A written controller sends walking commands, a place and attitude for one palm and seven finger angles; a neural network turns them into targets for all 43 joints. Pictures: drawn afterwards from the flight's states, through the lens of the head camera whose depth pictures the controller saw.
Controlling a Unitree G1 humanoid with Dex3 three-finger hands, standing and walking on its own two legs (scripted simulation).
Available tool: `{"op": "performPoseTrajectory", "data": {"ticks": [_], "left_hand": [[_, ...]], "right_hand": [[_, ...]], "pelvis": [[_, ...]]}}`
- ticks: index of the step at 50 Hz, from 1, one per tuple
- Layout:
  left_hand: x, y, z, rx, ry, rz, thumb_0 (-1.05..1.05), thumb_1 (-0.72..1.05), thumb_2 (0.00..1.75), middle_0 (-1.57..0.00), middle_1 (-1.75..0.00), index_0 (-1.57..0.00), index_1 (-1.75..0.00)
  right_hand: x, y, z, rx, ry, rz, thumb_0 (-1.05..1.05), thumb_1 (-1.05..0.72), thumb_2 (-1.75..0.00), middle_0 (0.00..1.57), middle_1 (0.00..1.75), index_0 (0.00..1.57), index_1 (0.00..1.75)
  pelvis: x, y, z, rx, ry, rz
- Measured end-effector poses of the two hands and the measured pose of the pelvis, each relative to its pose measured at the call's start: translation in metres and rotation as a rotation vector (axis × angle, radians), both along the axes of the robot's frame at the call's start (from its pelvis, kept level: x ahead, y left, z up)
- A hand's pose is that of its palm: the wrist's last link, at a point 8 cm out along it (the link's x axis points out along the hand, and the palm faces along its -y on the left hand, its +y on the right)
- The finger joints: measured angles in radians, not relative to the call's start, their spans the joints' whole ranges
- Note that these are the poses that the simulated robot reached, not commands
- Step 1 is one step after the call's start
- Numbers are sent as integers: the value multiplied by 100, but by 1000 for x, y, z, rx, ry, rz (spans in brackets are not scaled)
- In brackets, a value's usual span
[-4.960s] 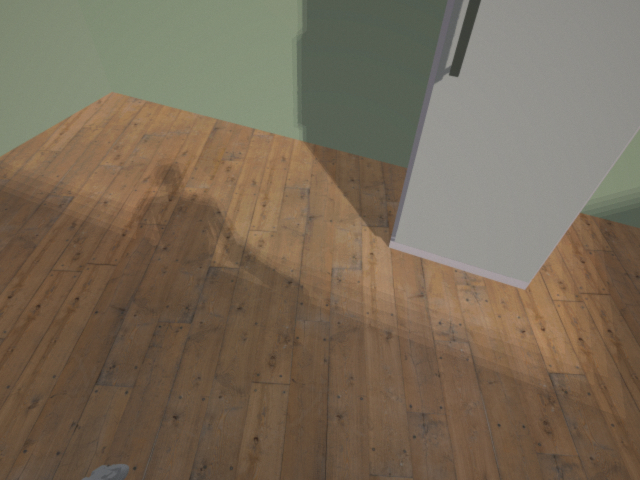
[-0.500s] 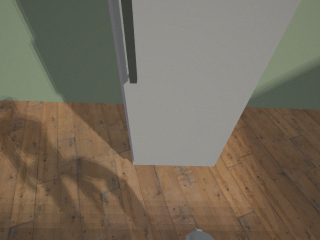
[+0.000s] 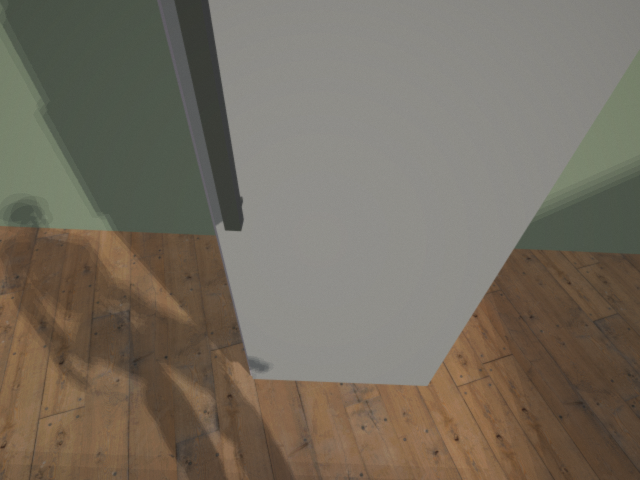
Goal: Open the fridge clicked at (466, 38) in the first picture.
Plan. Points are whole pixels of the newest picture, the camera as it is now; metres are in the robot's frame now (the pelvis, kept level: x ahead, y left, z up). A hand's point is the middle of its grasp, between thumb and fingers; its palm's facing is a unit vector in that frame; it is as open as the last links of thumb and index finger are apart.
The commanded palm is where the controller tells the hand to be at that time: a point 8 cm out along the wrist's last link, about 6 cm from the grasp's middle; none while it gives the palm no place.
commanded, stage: come to a stop and stand still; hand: left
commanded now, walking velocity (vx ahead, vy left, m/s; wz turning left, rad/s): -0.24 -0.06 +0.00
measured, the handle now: (209, 62) +0.47 +0.17 +0.28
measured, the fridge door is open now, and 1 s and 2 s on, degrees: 0 0 0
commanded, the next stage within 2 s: look again from close up in 1.30 s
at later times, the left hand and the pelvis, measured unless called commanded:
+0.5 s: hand out of the picture -0.02 +0.13 -0.15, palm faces +0.03 -0.97 -0.24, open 7.4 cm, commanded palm none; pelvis -0.03 -0.05 +0.01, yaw -1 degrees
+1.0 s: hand out of the picture -0.07 +0.18 -0.17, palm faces +0.04 -0.99 -0.16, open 7.4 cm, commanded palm none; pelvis -0.07 +0.01 +0.01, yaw +0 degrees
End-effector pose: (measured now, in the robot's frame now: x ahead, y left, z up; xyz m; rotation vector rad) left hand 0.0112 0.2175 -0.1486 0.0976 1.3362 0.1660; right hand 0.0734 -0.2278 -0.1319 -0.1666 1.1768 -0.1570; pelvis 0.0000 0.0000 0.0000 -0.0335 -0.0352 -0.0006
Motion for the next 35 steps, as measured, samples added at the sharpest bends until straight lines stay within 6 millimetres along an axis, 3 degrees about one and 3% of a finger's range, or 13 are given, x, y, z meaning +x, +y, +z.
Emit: {"op": "performPoseTrajectory", "data": {"ticks": [5, 10, 16, 25, 30, 35], "left_hand": [[-1, 0, -3, -8, 37, 12, 0, 91, 90, -20, -30, -20, -30], [-6, 3, 8, 41, 57, -5, 0, 91, 90, -20, -30, -20, -30], [-20, -3, 17, 126, 24, -25, 0, 91, 90, -20, -30, -20, -30], [-35, -37, 31, 75, 7, -33, 0, 90, 90, -20, -30, -20, -30], [-46, -34, 29, 66, 13, -10, 1, 93, 90, -20, -30, -21, -30], [-69, -18, 23, 57, 43, 25, 1, 92, 90, -20, -30, -21, -30]], "right_hand": [[19, 14, 3, 12, -5, 22, 0, -91, -90, 19, 30, 20, 30], [15, 11, -6, 47, -4, 6, 0, -91, -90, 20, 30, 20, 30], [-15, -20, -24, 84, 20, -35, 0, -91, -90, 20, 30, 20, 30], [-79, -54, -10, 60, 145, -61, 0, -91, -90, 20, 30, 20, 30], [-103, -56, -6, 28, 217, -41, 1, -91, -90, 19, 30, 20, 30], [-107, -42, -3, 5, 219, -10, 1, -91, -90, 19, 30, 20, 30]], "pelvis": [[4, 1, 1, 41, 4, -18], [-9, -5, 1, 44, 15, -28], [-28, -29, -6, 56, 8, -30], [-33, -47, 12, 74, 23, -22], [-41, -43, 14, 70, 34, -5], [-53, -29, 12, 60, 33, 11]]}}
